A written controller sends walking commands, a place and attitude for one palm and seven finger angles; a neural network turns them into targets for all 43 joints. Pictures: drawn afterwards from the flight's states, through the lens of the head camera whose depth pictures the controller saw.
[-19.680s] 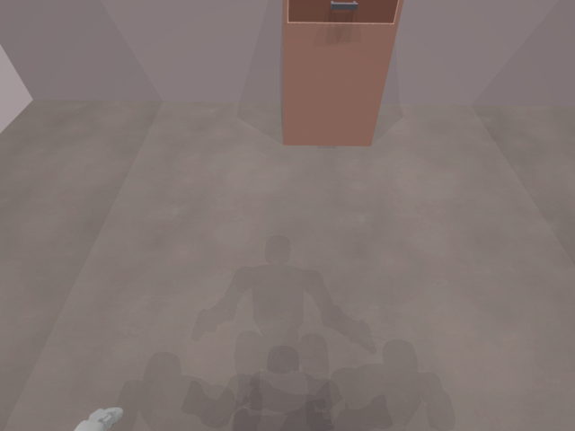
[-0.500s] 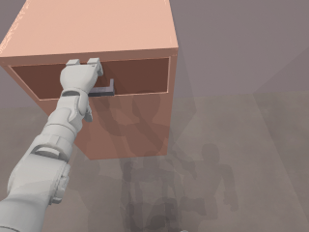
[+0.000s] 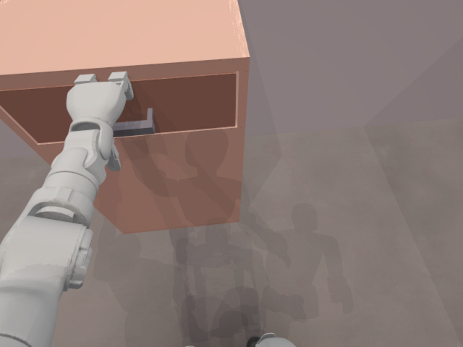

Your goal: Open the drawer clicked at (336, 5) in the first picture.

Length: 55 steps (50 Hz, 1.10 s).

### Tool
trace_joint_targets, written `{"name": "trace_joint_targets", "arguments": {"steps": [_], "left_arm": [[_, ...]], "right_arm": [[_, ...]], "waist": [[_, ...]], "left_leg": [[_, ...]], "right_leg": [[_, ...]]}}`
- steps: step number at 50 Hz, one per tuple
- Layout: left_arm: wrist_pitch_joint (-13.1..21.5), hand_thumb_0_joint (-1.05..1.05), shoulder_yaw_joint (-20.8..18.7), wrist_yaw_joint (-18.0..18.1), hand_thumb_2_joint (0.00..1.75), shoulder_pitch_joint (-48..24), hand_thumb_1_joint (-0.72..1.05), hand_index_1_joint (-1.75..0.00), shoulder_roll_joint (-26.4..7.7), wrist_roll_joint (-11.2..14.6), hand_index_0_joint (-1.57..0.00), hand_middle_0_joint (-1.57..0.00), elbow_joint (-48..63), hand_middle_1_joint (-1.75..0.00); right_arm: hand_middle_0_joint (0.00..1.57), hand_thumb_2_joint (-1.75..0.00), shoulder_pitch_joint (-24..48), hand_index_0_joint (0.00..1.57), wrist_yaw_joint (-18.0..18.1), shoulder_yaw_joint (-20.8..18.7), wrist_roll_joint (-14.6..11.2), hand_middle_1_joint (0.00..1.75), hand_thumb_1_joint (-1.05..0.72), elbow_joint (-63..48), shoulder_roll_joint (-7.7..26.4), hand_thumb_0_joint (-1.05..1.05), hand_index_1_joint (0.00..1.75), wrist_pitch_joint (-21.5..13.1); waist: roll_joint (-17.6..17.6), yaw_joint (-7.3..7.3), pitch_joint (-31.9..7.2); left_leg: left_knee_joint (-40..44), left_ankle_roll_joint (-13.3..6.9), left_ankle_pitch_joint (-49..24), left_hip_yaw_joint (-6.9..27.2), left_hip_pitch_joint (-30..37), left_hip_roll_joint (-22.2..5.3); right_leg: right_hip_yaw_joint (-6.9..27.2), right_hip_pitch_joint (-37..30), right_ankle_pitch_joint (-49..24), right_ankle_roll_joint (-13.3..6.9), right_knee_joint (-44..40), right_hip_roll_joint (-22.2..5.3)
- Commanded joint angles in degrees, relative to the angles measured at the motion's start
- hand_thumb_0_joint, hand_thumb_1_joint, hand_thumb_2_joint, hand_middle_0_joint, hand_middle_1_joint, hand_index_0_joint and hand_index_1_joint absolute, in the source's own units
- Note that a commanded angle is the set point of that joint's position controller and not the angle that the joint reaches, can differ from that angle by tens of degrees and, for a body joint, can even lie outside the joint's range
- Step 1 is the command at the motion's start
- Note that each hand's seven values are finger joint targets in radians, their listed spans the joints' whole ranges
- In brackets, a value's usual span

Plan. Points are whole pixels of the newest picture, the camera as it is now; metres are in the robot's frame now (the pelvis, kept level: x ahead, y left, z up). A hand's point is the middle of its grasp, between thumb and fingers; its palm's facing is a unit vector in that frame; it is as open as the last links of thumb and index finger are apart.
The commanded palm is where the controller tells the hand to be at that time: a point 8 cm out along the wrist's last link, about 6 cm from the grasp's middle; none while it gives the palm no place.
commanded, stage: re-aim the fingers above the handle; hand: left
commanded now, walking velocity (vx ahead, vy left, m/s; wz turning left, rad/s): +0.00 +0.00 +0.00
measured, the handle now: (127, 121) +0.56 +0.18 +0.00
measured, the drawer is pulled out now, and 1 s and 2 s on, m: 0.00 0.00 0.00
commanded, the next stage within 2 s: lower the fingers behind the handle in 1.28 s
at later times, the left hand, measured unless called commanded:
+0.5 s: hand (117, 130) +0.51 +0.18 +0.04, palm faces -0.08 -0.02 -1.00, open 13.8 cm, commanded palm +0.50 +0.19 +0.11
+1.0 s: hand (106, 122) +0.51 +0.19 +0.06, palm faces -0.04 -0.02 -1.00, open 13.6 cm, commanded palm +0.49 +0.20 +0.11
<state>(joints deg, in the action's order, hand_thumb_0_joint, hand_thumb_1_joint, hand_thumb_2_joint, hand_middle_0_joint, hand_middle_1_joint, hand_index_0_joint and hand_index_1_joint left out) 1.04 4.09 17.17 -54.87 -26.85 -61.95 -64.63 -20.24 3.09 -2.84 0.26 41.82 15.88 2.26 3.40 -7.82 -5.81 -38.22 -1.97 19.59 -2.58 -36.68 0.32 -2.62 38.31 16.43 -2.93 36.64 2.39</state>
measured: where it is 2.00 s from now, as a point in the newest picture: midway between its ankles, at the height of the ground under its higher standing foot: outside the picture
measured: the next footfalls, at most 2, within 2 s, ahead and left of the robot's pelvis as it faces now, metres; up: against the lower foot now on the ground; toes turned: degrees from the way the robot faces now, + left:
none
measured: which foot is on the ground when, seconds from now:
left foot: down 0.00-1.00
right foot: down 0.00-1.00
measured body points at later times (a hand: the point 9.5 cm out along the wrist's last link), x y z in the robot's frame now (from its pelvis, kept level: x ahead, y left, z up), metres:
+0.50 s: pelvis +0.00 +0.01 +0.00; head +0.10 +0.00 +0.43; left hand +0.51 +0.18 +0.09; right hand -0.01 -0.26 -0.13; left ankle -0.02 +0.10 -0.72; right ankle +0.00 -0.09 -0.72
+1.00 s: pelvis +0.00 +0.01 +0.00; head +0.10 -0.01 +0.44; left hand +0.51 +0.19 +0.11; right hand +0.02 -0.26 -0.13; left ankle -0.02 +0.10 -0.72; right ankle +0.00 -0.09 -0.72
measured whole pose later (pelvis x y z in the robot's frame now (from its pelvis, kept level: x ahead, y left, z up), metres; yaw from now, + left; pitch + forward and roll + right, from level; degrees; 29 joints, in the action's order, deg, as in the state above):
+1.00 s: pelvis +0.00 +0.01 +0.00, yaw -1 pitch +18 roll -1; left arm -2.5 2.1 16.7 -53.9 -25.7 -61.6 -65.4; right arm -19.1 3.0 -1.4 0.2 40.7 14.7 3.5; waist 3.9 -7.7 -6.5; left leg -36.8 -2.6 19.6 -3.9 -34.8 0.3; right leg -1.1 36.9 16.0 -2.2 35.3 2.6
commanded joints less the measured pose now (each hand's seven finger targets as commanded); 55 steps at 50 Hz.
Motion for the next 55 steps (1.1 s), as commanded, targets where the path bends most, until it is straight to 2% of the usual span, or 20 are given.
{"name": "trace_joint_targets", "arguments": {"steps": [1,5,7,9,12,15,17,21,23,24,27,30,32,35,38,44,47,50,54,55], "left_arm": [[-2.2,0.0,-2.7,2.7,0.3,-27.9,-0.5,-1.2,-12.6,0.8,-0.3,-0.3,7.0,-1.2],[-3.8,0.0,-0.2,1.5,0.3,-29.1,-0.5,-1.2,-10.1,1.1,-0.3,-0.3,6.0,-1.2],[-4.2,0.0,-1.1,1.1,0.3,-28.4,-0.5,-1.2,-11.5,0.9,-0.3,-0.3,4.3,-1.2],[-4.4,0.0,0.5,0.6,0.3,-28.3,-0.5,-1.2,-9.6,1.0,-0.3,-0.3,3.9,-1.2],[-3.6,0.0,-0.8,0.3,0.3,-29.4,-0.5,-1.2,-11.6,0.7,-0.3,-0.3,5.0,-1.2],[-3.4,0.0,-1.1,-0.2,0.3,-26.2,-0.5,-1.2,-11.8,0.5,-0.3,-0.3,3.8,-1.2],[-2.7,0.0,0.3,-0.3,0.3,-27.7,-0.5,-1.2,-10.3,0.6,-0.3,-0.3,4.4,-1.2],[0.5,0.0,-1.5,0.7,0.3,-32.8,-0.5,-1.2,-11.9,0.6,-0.3,-0.3,11.1,-1.2],[2.3,0.0,-1.9,1.8,0.3,-34.4,-0.5,-1.2,-11.6,0.3,-0.3,-0.3,15.9,-1.2],[2.5,0.0,-2.0,2.6,0.3,-33.7,-0.5,-1.2,-11.2,0.0,-0.3,-0.3,16.3,-1.2],[1.0,0.0,-3.9,5.3,0.3,-33.7,-0.5,-1.2,-13.0,-0.4,-0.3,-0.3,13.7,-1.2],[-2.4,0.0,-5.4,6.9,0.3,-31.3,-0.5,-1.2,-14.1,-0.5,-0.3,-0.3,10.9,-1.2],[-3.8,0.0,-6.1,7.1,0.3,-32.0,-0.5,-1.2,-15.8,-0.6,-0.3,-0.3,11.1,-1.2],[-5.6,0.0,-6.0,6.6,0.3,-30.9,-0.5,-1.2,-15.5,-0.4,-0.3,-0.3,11.2,-1.2],[-6.9,0.0,-6.8,5.3,0.3,-29.1,-0.5,-1.2,-17.5,0.0,-0.3,-0.3,9.1,-1.2],[-5.5,0.0,-7.0,2.8,0.3,-26.8,-0.5,-1.2,-18.8,0.4,-0.3,-0.3,9.8,-1.2],[-4.0,0.0,-5.9,1.8,0.3,-24.3,-0.5,-1.2,-17.0,0.6,-0.3,-0.3,10.5,-1.2],[-3.8,0.0,-1.8,0.6,0.3,-23.2,-0.5,-1.2,-12.3,0.5,-0.3,-0.3,8.8,-1.2],[-1.5,0.0,2.6,-1.6,0.3,-24.4,-0.5,-1.2,-5.9,2.0,-0.3,-0.3,12.6,-1.2],[-0.9,0.0,2.5,-2.0,0.3,-25.2,-0.5,-1.2,-6.3,2.3,-0.3,-0.3,13.1,-1.2]], "right_arm": [[0.2,-0.9,-8.6,0.2,-0.2,-2.8,-0.1,0.3,-0.9,-2.2,8.3,0.0,0.3,-0.9],[0.2,-0.9,-9.0,0.2,-0.5,-2.8,-0.5,0.3,-0.9,-2.1,8.4,0.0,0.3,-0.6],[0.2,-0.9,-9.1,0.2,-0.4,-2.6,-0.6,0.3,-0.9,-1.9,8.8,0.0,0.3,-0.4],[0.2,-0.9,-8.9,0.2,-0.4,-2.5,-0.6,0.3,-0.9,-2.1,8.6,0.0,0.3,-0.5],[0.2,-0.9,-9.1,0.2,-0.4,-2.5,-0.4,0.3,-0.9,-2.2,8.6,0.0,0.3,-0.5],[0.2,-0.9,-8.9,0.2,-0.2,-2.2,-0.5,0.3,-0.9,-2.9,8.4,0.0,0.3,-0.4],[0.2,-0.9,-8.9,0.2,-0.3,-2.1,-0.5,0.3,-0.9,-3.2,8.3,0.0,0.3,-0.6],[0.2,-0.9,-9.7,0.2,-0.1,-2.7,0.0,0.3,-0.9,-3.3,8.3,0.0,0.3,-1.4],[0.2,-0.9,-10.1,0.2,-0.3,-3.2,0.4,0.3,-0.9,-3.5,7.8,0.0,0.3,-1.7],[0.2,-0.9,-10.1,0.2,-0.4,-3.3,0.7,0.3,-0.9,-3.3,7.7,0.0,0.3,-1.7],[0.2,-0.9,-10.2,0.2,-0.8,-3.0,1.1,0.3,-0.9,-2.1,7.9,0.0,0.3,-1.4],[0.2,-0.9,-9.4,0.2,-1.3,-2.6,1.0,0.3,-0.9,-1.9,8.1,0.0,0.3,-0.9],[0.2,-0.9,-9.0,0.2,-1.2,-2.5,1.0,0.3,-0.9,-2.0,8.2,0.0,0.3,-0.4],[0.2,-0.9,-8.1,0.2,-1.3,-2.4,0.8,0.3,-0.9,-2.3,8.0,0.0,0.3,0.1],[0.2,-0.9,-7.3,0.2,-0.6,-1.9,0.3,0.3,-0.9,-2.6,8.1,0.0,0.3,0.6],[0.2,-0.9,-6.1,0.2,0.4,-1.6,-0.2,0.3,-0.9,-3.6,8.0,0.0,0.3,0.7],[0.2,-0.9,-6.2,0.2,0.6,-1.9,-0.2,0.3,-0.9,-4.2,7.8,0.0,0.3,0.5],[0.2,-0.9,-6.4,0.2,0.6,-2.1,-0.6,0.3,-0.9,-4.0,8.0,0.0,0.3,0.1],[0.2,-0.9,-7.4,0.2,0.0,-3.1,-0.6,0.3,-0.9,-3.6,7.9,0.0,0.3,-0.2],[0.2,-0.9,-7.6,0.2,-0.1,-3.3,-0.6,0.3,-0.9,-3.2,8.0,0.0,0.3,-0.1]], "waist": [[-2.3,-1.31,-26.0],[-2.2,-2.01,-24.7],[-4.2,-2.14,-23.1],[-3.2,-2.18,-21.9],[-2.1,-2.03,-22.7],[-1.9,-1.26,-21.9],[-1.3,-1.92,-20.8],[-0.6,-2.27,-25.8],[4.4,-1.34,-31.3],[4.9,-1.15,-32.4],[3.0,-1.46,-29.8],[1.1,-0.57,-28.1],[1.0,-0.4,-30.4],[1.1,0.16,-30.0],[-2.4,0.49,-28.1],[-2.4,1.19,-26.4],[-2.6,1.45,-27.1],[-3.2,0.04,-22.7],[-1.4,-1.0,-24.3],[-0.9,-1.59,-23.1]], "left_leg": [[1.0,-0.7,-21.5,1.9,11.1,1.3],[1.5,-0.8,-20.8,1.8,11.5,1.2],[2.0,-0.9,-19.5,1.9,10.0,1.2],[2.3,-1.0,-18.2,1.8,10.1,1.3],[2.1,-1.0,-18.1,1.9,9.9,1.3],[1.9,-0.9,-17.1,1.7,8.7,1.4],[1.9,-0.9,-16.2,2.0,8.9,1.2],[0.7,-1.0,-19.6,3.3,12.9,0.8],[-0.4,-0.4,-24.4,4.0,17.5,0.6],[-1.1,-0.2,-26.7,4.4,19.2,0.4],[-1.3,0.2,-27.8,4.7,16.7,0.2],[-0.5,0.1,-26.5,3.8,13.6,0.5],[-0.4,0.0,-27.7,3.4,13.9,0.6],[0.2,-0.1,-28.5,2.7,14.0,0.7],[1.6,-0.5,-24.4,2.1,10.7,1.1],[3.0,-0.7,-22.2,1.3,10.4,1.2],[3.0,-0.8,-23.2,1.1,11.3,1.1],[3.5,-0.7,-20.5,1.2,11.5,0.9],[2.6,-0.9,-23.5,1.8,16.7,0.8],[2.4,-0.9,-23.0,2.0,16.9,0.8]], "right_leg": [[3.8,-15.4,-20.4,1.5,-2.7,0.0],[3.3,-13.9,-19.5,1.7,-3.4,0.2],[3.2,-13.9,-18.6,1.9,-3.6,0.2],[3.2,-12.9,-16.8,1.7,-4.0,0.3],[3.5,-13.3,-16.9,1.6,-3.6,0.1],[3.4,-13.5,-16.4,1.4,-3.4,0.1],[3.4,-11.7,-14.7,1.4,-3.6,0.2],[3.2,-10.6,-15.2,1.2,-2.4,0.6],[2.9,-9.6,-16.4,1.0,-1.1,0.7],[2.5,-8.5,-16.6,0.9,-0.8,0.9],[1.8,-7.6,-16.8,1.1,-0.3,1.1],[1.5,-10.0,-17.8,1.0,-0.4,1.1],[1.9,-12.2,-19.9,1.2,-0.4,0.9],[2.0,-14.6,-21.9,1.3,-1.1,0.8],[2.5,-17.9,-22.1,1.5,-1.8,0.4],[3.3,-20.1,-22.3,1.6,-2.8,-0.2],[3.4,-20.7,-23.4,1.7,-3.1,-0.2],[3.1,-17.2,-20.1,1.7,-4.3,-0.1],[3.2,-15.1,-20.2,1.6,-4.9,0.2],[3.2,-13.9,-19.6,1.6,-5.0,0.3]]}}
